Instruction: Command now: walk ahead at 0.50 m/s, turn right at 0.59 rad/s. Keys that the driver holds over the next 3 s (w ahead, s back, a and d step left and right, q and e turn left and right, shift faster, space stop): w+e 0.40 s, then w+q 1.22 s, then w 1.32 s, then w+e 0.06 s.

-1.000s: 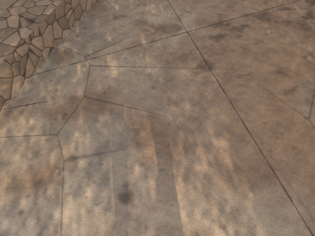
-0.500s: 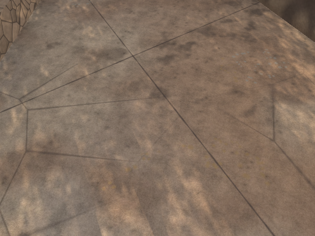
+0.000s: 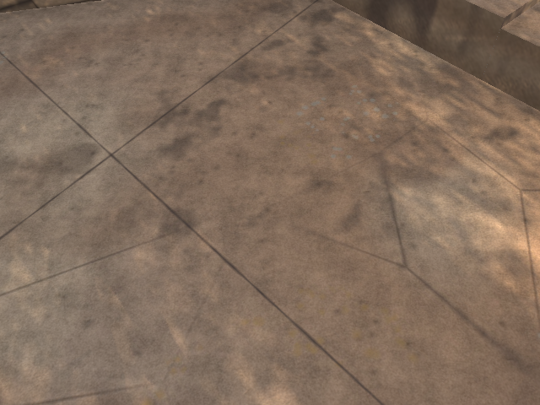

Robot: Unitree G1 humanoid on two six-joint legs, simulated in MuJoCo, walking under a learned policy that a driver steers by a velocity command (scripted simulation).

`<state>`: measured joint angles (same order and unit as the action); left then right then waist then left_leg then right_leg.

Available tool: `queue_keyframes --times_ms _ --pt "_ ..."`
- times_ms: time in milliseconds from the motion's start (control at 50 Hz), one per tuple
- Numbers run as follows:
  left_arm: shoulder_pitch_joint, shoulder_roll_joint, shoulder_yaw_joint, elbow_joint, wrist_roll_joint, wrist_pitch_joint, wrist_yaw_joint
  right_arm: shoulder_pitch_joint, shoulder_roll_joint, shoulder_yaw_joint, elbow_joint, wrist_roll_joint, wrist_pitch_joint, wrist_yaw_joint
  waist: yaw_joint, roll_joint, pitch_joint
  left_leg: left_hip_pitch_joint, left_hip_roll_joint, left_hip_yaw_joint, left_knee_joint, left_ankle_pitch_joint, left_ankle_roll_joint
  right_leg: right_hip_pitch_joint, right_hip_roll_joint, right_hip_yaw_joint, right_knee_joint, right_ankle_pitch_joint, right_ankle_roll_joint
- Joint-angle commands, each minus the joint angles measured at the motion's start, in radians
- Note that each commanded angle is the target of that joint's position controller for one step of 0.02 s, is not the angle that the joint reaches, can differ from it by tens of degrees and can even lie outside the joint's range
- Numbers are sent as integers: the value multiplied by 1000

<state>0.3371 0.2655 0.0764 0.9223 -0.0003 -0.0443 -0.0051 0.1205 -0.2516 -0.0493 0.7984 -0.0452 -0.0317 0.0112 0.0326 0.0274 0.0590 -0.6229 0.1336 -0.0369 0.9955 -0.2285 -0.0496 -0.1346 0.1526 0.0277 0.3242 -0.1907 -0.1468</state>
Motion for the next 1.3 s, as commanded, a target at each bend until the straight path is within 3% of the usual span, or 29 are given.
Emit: queue_keyframes --times_ms 20,180,220,260,280,300,320,340,360,380,480,540,580,660,720,740,760,780,800,820,860,940,1020,1140,1200,1240,1260,1280,1300 --pt "45 144 29 -56 0 -17 1 -44 -71 -12 -69 2 6 3 3 -63 -16 -55 -26 35 -113 117 -16 22 -256 254 -123 309 -112" --pt "144 164 31 -56 17 -10 19 -233 -86 6 -161 18 -18 14 65 -104 -9 -28 -104 25 -377 170 21 174 -279 328 -13 460 -77" --pt "87 186 36 -75 19 -12 24 -142 -112 -1 -146 22 -28 8 6 -118 -23 146 -131 21 -457 114 49 124 -277 339 42 530 -38" --pt "34 199 38 -89 11 -23 11 101 -164 -24 -79 19 -46 -13 -113 -66 -141 496 -149 28 -541 103 92 32 -200 291 306 636 9" --pt "39 134 20 -117 -1 -33 1 258 -233 -40 -70 -3 -55 -31 -168 24 -284 736 51 -169 -573 -87 138 -96 -136 232 573 396 32" --pt "147 37 1 -147 -28 -29 3 263 -317 -57 -79 -23 -45 -35 -97 256 -377 940 319 -622 -677 -157 237 -401 21 115 840 -348 63" --pt "158 124 8 -127 9 -16 11 204 -257 -53 -82 -2 -30 -29 -62 180 -319 844 316 -741 -715 -276 268 -493 -65 109 950 -329 52" --pt "93 139 13 -119 20 -7 6 133 -159 -30 -98 8 -27 -26 -52 55 -173 699 270 -572 -734 -285 248 -499 -116 96 951 -228 55" --pt "42 123 10 -124 22 -3 -4 95 -108 -17 -93 10 -29 -21 -47 3 -92 593 210 -410 -755 -169 226 -480 -149 80 906 -166 64" --pt "24 110 9 -129 28 4 -13 95 -97 -12 -83 8 -33 -22 -38 38 -66 541 167 -298 -772 -62 201 -457 -173 70 871 -143 73" --pt "-22 54 -11 -153 41 25 -40 195 -105 -12 -1 26 -81 1 -19 79 -56 490 115 -118 -820 253 236 -452 -164 82 764 -87 94" --pt "-152 49 -28 -197 52 18 -49 199 -106 -11 23 38 -75 7 -18 71 -25 483 72 -59 -852 257 246 -477 -210 -8 562 14 123" --pt "-251 20 -49 -223 44 9 -54 227 -117 -15 38 40 -67 10 -46 74 -12 438 38 -26 -849 284 236 -396 -205 -55 408 68 140" --pt "-313 52 -51 -245 31 -5 -40 296 -175 -33 68 33 -54 11 -64 73 -22 481 77 -81 -783 351 225 -298 -176 -72 277 52 141" --pt "-161 88 -33 -199 42 -29 -15 291 -170 -34 76 39 -44 6 16 28 -83 460 41 -80 -581 396 187 -41 -149 -63 120 40 106" --pt "-17 146 -13 -164 63 -42 0 286 -132 -23 62 45 -47 7 74 -53 -182 363 -27 -30 -364 303 162 164 -256 52 84 -25 72" --pt "86 251 10 -167 80 -44 15 301 -25 2 6 63 -49 7 98 -251 -305 98 -150 66 -60 -119 118 406 -544 392 3 -176 12" --pt "87 262 19 -157 51 -27 18 330 -92 -18 6 52 -34 -4 78 -273 -312 -18 -179 27 106 -311 132 350 -615 596 -69 -221 -53" --pt "10 170 -4 -170 41 -22 14 308 -120 -30 25 39 -20 -6 39 -158 -188 -48 -117 -26 163 -249 144 255 -563 477 -73 -257 -39" --pt "-52 106 -20 -175 32 -29 10 282 -96 -27 29 39 -17 3 14 -132 -99 -42 -84 -24 146 -172 138 155 -507 348 -102 -184 -21" --pt "-90 56 -32 -168 27 -42 14 268 -82 -32 35 23 1 16 -26 -154 -45 0 -54 -10 111 -98 114 61 -436 182 -144 -19 17" --pt "-44 69 -21 -131 16 -71 16 192 -49 -31 4 14 29 38 -46 -117 -40 -47 -44 6 116 11 83 63 -424 29 -170 209 4" --pt "-3 67 -17 -99 20 -70 16 55 -39 -22 -47 11 34 54 -29 -109 -1 -109 -36 26 -17 134 65 79 -412 -88 -186 253 -5" --pt "53 119 1 -61 22 -58 22 -116 -41 -4 -119 5 29 73 6 -102 41 3 -66 132 -308 163 123 136 -430 -212 -152 353 23" --pt "66 157 9 -46 24 -38 27 -87 -63 -13 -124 0 30 63 -17 -120 -1 108 -143 192 -359 23 183 220 -435 -267 19 744 43" --pt "59 186 16 -47 22 -16 28 115 -98 -36 -69 -3 16 45 -109 -103 -127 354 -226 201 -435 -22 237 189 -421 -295 353 853 58" --pt "55 171 10 -67 25 -13 26 286 -162 -64 -16 -14 9 27 -181 -26 -230 616 -163 71 -489 -59 279 4 -395 -300 636 607 92" --pt "97 37 -19 -142 18 -20 6 271 -300 -95 -28 -6 11 13 -108 230 -309 927 155 -452 -552 -101 415 -452 -221 -274 996 -272 157" --pt "-24 117 -5 -177 27 -32 2 309 -307 -98 -51 27 23 9 -167 101 -372 952 214 -737 -701 -71 457 -585 -146 -40 1120 -348 166"
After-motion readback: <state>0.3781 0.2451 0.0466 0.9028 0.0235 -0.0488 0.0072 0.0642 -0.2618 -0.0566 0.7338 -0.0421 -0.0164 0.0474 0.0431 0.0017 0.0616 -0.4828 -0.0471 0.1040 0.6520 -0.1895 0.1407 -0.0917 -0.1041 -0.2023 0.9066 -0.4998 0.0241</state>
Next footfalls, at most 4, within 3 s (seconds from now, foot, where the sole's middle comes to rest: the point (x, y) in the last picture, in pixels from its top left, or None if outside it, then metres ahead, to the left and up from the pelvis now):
0.28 left None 0.35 0.13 -0.78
0.74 right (361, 390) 0.50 -0.15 -0.78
1.26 left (280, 283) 0.79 0.05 -0.78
1.80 right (307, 190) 1.13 -0.03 -0.78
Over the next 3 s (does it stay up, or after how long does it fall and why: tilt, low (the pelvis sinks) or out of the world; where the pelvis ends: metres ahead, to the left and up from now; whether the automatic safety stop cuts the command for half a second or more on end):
stays up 1.53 0.25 -0.01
